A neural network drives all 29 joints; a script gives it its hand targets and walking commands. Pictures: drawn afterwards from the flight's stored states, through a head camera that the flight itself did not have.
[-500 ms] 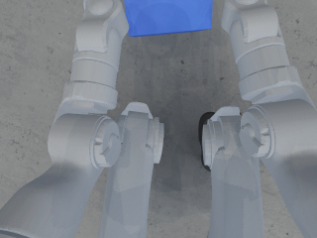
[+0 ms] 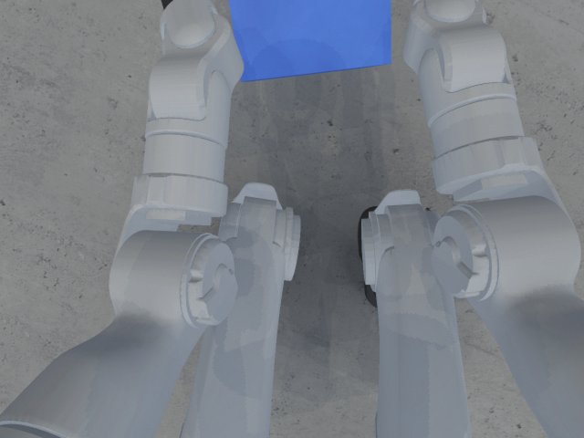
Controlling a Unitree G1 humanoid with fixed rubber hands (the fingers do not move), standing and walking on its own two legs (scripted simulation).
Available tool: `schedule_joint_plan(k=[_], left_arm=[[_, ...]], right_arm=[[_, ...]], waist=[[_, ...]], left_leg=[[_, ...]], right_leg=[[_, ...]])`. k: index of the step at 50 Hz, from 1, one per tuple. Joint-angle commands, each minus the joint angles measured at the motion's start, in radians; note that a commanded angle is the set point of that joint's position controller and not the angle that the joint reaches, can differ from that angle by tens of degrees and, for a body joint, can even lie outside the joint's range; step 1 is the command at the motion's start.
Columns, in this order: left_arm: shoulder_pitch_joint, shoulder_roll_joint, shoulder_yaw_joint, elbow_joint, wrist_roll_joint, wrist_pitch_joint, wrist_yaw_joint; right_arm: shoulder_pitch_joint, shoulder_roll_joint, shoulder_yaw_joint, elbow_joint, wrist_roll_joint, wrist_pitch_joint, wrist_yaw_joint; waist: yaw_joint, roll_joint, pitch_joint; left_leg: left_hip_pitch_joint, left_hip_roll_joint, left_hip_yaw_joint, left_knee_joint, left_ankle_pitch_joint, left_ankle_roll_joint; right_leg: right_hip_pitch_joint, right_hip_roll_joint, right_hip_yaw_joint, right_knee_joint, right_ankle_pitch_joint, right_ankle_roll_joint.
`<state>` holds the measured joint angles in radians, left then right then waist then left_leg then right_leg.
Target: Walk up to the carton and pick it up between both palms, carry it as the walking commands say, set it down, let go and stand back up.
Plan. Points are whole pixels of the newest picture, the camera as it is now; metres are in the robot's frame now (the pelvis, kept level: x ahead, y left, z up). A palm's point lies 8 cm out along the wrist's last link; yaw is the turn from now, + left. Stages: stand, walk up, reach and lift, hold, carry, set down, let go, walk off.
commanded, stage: reach and lift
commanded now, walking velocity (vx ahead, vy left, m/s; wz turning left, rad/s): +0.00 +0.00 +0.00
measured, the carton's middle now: out of the picture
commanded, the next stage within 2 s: none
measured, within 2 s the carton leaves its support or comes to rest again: neither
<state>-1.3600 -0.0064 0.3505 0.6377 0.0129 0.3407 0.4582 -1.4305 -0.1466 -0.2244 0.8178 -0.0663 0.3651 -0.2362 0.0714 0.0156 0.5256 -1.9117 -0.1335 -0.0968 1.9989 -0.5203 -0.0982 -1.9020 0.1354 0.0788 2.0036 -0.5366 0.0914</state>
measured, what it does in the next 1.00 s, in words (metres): rises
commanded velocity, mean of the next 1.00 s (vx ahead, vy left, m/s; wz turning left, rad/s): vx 0.00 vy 0.00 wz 0.00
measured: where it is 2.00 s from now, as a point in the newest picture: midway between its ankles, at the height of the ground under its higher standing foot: (314, 270)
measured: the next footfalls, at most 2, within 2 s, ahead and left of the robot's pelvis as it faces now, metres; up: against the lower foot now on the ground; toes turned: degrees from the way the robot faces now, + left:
none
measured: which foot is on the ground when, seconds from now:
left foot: down 0.00-1.00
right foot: down 0.00-1.00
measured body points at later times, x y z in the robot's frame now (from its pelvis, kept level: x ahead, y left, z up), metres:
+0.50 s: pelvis -0.01 +0.00 +0.04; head +0.32 +0.01 +0.33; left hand +0.52 +0.15 -0.06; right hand +0.54 -0.09 -0.07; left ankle +0.15 +0.13 -0.40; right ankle +0.14 -0.13 -0.40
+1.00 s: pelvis -0.01 +0.00 +0.09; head +0.30 +0.01 +0.41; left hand +0.49 +0.15 +0.00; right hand +0.52 -0.09 -0.01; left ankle +0.15 +0.13 -0.40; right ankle +0.14 -0.13 -0.40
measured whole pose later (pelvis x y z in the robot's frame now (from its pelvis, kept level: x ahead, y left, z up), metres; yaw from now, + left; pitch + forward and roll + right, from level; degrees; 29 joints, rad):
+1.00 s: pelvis -0.01 +0.00 +0.09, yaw +0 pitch +16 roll +0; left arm -1.19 -0.07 0.34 0.56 0.03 0.41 0.45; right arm -1.23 -0.07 -0.25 0.68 -0.08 0.46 -0.24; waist 0.07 0.02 0.52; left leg -1.52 -0.13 -0.12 1.71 -0.47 -0.09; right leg -1.51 0.14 0.10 1.71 -0.49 0.07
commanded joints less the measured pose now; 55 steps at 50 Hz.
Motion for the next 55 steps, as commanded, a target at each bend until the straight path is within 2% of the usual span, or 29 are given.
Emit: schedule_joint_plan(k=[1,2,3,4,5,6,9,10,11,12,13,14,15,16,18,21,22,27,29,30,31,35,36,38,39,40,42,50,55], left_arm=[[-0.801,-1.031,-0.567,-0.107,-0.119,-0.01,-0.527],[-0.754,-1.041,-0.574,-0.074,-0.112,0.001,-0.534],[-0.699,-1.082,-0.538,-0.006,-0.089,-0.002,-0.537],[-0.681,-1.078,-0.567,-0.084,-0.103,-0.004,-0.534],[-0.697,-1.06,-0.551,-0.101,-0.107,0.006,-0.534],[-0.777,-1.056,-0.623,-0.229,-0.158,-0.002,-0.527],[-0.766,-1.021,-0.571,-0.125,-0.112,0.017,-0.528],[-0.827,-1.024,-0.624,-0.257,-0.146,0.01,-0.528],[-0.83,-1.024,-0.662,-0.274,-0.166,0.011,-0.521],[-0.794,-1.018,-0.638,-0.215,-0.157,0.027,-0.522],[-0.868,-1.046,-0.694,-0.297,-0.19,0.012,-0.517],[-0.817,-1.024,-0.654,-0.236,-0.156,0.025,-0.512],[-0.761,-1.06,-0.642,-0.155,-0.16,0.029,-0.509],[-0.791,-1.042,-0.659,-0.193,-0.15,0.03,-0.512],[-0.802,-1.048,-0.635,-0.169,-0.148,0.028,-0.515],[-0.719,-1.063,-0.575,-0.103,-0.122,0.029,-0.526],[-0.672,-1.109,-0.569,-0.009,-0.114,0.044,-0.534],[-0.704,-1.143,-0.602,-0.094,-0.128,0.045,-0.523],[-0.837,-1.098,-0.648,-0.248,-0.158,0.032,-0.521],[-0.755,-1.106,-0.601,-0.118,-0.124,0.052,-0.517],[-0.77,-1.093,-0.645,-0.21,-0.151,0.046,-0.515],[-0.732,-1.145,-0.629,-0.143,-0.136,0.06,-0.53],[-0.713,-1.102,-0.647,-0.172,-0.132,0.057,-0.53],[-0.729,-1.152,-0.725,-0.3,-0.196,0.055,-0.518],[-0.697,-1.126,-0.667,-0.148,-0.161,0.065,-0.52],[-0.736,-1.139,-0.699,-0.254,-0.171,0.048,-0.509],[-0.675,-1.134,-0.662,-0.16,-0.158,0.06,-0.514],[-0.674,-1.154,-0.677,-0.147,-0.174,0.052,-0.511],[-0.602,-1.169,-0.622,-0.115,-0.13,0.043,-0.518]], right_arm=[[-0.868,1.089,0.461,-0.284,0.158,-0.079,0.331],[-0.805,1.097,0.448,-0.239,0.142,-0.068,0.333],[-0.846,1.107,0.487,-0.293,0.163,-0.083,0.333],[-0.888,1.116,0.51,-0.369,0.181,-0.085,0.332],[-0.915,1.107,0.545,-0.409,0.202,-0.071,0.33],[-0.888,1.137,0.578,-0.448,0.214,-0.071,0.315],[-0.853,1.109,0.516,-0.324,0.185,-0.044,0.315],[-0.851,1.128,0.542,-0.385,0.18,-0.042,0.31],[-0.86,1.14,0.584,-0.444,0.22,-0.044,0.304],[-0.834,1.128,0.546,-0.392,0.197,-0.031,0.302],[-0.852,1.111,0.562,-0.447,0.202,-0.049,0.296],[-0.9,1.095,0.56,-0.424,0.221,-0.043,0.3],[-0.898,1.097,0.534,-0.403,0.197,-0.047,0.298],[-0.878,1.097,0.545,-0.395,0.214,-0.041,0.307],[-0.818,1.115,0.526,-0.323,0.18,-0.035,0.316],[-0.844,1.158,0.526,-0.333,0.182,-0.035,0.312],[-0.838,1.104,0.484,-0.306,0.157,-0.042,0.319],[-0.898,1.125,0.532,-0.401,0.189,-0.041,0.331],[-0.789,1.158,0.503,-0.322,0.161,-0.019,0.331],[-0.849,1.161,0.509,-0.342,0.196,-0.024,0.33],[-0.746,1.184,0.499,-0.308,0.172,-0.013,0.338],[-0.757,1.158,0.506,-0.337,0.164,-0.013,0.335],[-0.787,1.145,0.554,-0.436,0.187,-0.02,0.335],[-0.805,1.162,0.608,-0.513,0.228,-0.014,0.32],[-0.817,1.127,0.572,-0.424,0.208,-0.018,0.317],[-0.781,1.194,0.591,-0.48,0.21,-0.021,0.312],[-0.821,1.144,0.624,-0.485,0.218,-0.016,0.315],[-0.723,1.15,0.539,-0.35,0.181,-0.019,0.327],[-0.718,1.234,0.589,-0.396,0.183,-0.026,0.318]], waist=[[0.015,-0.073,-2.229],[0.003,-0.095,-2.206],[0.068,-0.034,-2.23],[0.039,-0.062,-2.359],[0.086,-0.058,-2.339],[0.021,-0.113,-2.497],[0.069,-0.056,-2.259],[0.018,-0.082,-2.385],[0.05,-0.037,-2.463],[0.033,-0.107,-2.402],[0.001,-0.037,-2.471],[0.047,-0.024,-2.403],[0.01,-0.073,-2.371],[0.041,-0.014,-2.369],[0.008,-0.073,-2.294],[0.033,-0.116,-2.295],[0.022,-0.054,-2.218],[0.031,-0.042,-2.388],[-0.021,-0.036,-2.401],[0.034,-0.029,-2.327],[-0.003,-0.051,-2.352],[-0.007,-0.024,-2.374],[0.031,-0.015,-2.408],[-0.002,-0.037,-2.577],[0.019,-0.013,-2.386],[0.005,-0.054,-2.503],[0.05,-0.062,-2.391],[-0.036,-0.03,-2.27],[0.039,-0.078,-2.306]], left_leg=[[0.759,-0.035,0.215,-0.21,0.292,0.06],[0.728,-0.032,0.206,-0.216,0.313,0.048],[0.748,-0.041,0.237,-0.197,0.349,0.046],[0.823,-0.046,0.219,-0.204,0.394,0.056],[0.798,-0.053,0.239,-0.208,0.405,0.051],[0.877,-0.049,0.216,-0.203,0.466,0.053],[0.775,-0.042,0.222,-0.252,0.307,0.069],[0.846,-0.042,0.207,-0.25,0.352,0.064],[0.861,-0.046,0.218,-0.24,0.383,0.059],[0.852,-0.035,0.203,-0.267,0.35,0.052],[0.909,-0.044,0.212,-0.266,0.406,0.041],[0.897,-0.037,0.21,-0.263,0.36,0.048],[0.908,-0.037,0.189,-0.283,0.332,0.055],[0.92,-0.036,0.204,-0.288,0.324,0.049],[0.857,-0.025,0.193,-0.29,0.28,0.052],[0.805,-0.036,0.199,-0.326,0.24,0.065],[0.806,-0.034,0.194,-0.345,0.19,0.055],[0.968,-0.036,0.183,-0.361,0.268,0.05],[0.934,-0.034,0.194,-0.342,0.291,0.042],[0.946,-0.035,0.192,-0.38,0.209,0.055],[0.995,-0.039,0.175,-0.392,0.275,0.052],[0.998,-0.03,0.182,-0.395,0.272,0.04],[0.984,-0.037,0.194,-0.39,0.294,0.048],[1.131,-0.04,0.167,-0.41,0.399,0.04],[1.01,-0.038,0.18,-0.399,0.302,0.042],[1.095,-0.04,0.169,-0.422,0.357,0.052],[1.007,-0.04,0.183,-0.429,0.272,0.056],[1.09,-0.022,0.141,-0.499,0.242,0.037],[1.02,-0.042,0.169,-0.52,0.234,0.068]], right_leg=[[0.654,0.043,-0.185,-0.186,0.221,-0.06],[0.65,0.045,-0.182,-0.187,0.244,-0.064],[0.674,0.052,-0.159,-0.197,0.273,-0.063],[0.715,0.062,-0.159,-0.192,0.303,-0.055],[0.731,0.055,-0.152,-0.207,0.325,-0.053],[0.855,0.059,-0.159,-0.206,0.401,-0.04],[0.726,0.044,-0.15,-0.239,0.238,-0.055],[0.809,0.047,-0.161,-0.241,0.292,-0.048],[0.84,0.055,-0.125,-0.245,0.333,-0.058],[0.818,0.056,-0.157,-0.253,0.301,-0.054],[0.845,0.059,-0.149,-0.259,0.339,-0.06],[0.798,0.048,-0.146,-0.254,0.291,-0.061],[0.771,0.047,-0.164,-0.265,0.253,-0.059],[0.745,0.051,-0.146,-0.272,0.233,-0.069],[0.735,0.05,-0.145,-0.292,0.193,-0.073],[0.82,0.056,-0.149,-0.323,0.196,-0.059],[0.729,0.047,-0.149,-0.322,0.135,-0.064],[0.804,0.052,-0.158,-0.349,0.182,-0.065],[0.809,0.056,-0.14,-0.347,0.226,-0.078],[0.789,0.052,-0.133,-0.361,0.146,-0.071],[0.796,0.056,-0.159,-0.369,0.201,-0.075],[0.869,0.05,-0.138,-0.401,0.211,-0.084],[0.894,0.054,-0.128,-0.396,0.233,-0.076],[0.996,0.059,-0.133,-0.406,0.328,-0.074],[0.888,0.044,-0.129,-0.409,0.231,-0.073],[0.956,0.059,-0.124,-0.424,0.277,-0.07],[0.969,0.053,-0.102,-0.455,0.197,-0.075],[0.91,0.041,-0.126,-0.504,0.168,-0.089],[1.073,0.044,-0.089,-0.54,0.194,-0.072]])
